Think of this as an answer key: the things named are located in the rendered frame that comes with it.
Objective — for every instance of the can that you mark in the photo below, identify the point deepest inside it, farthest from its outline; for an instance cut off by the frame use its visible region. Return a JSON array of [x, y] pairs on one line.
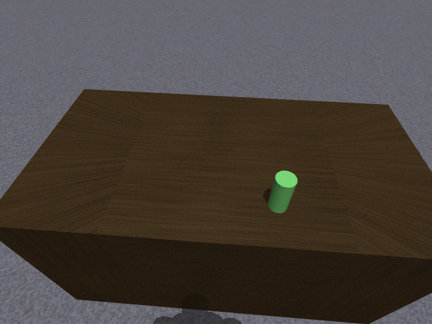
[[282, 191]]

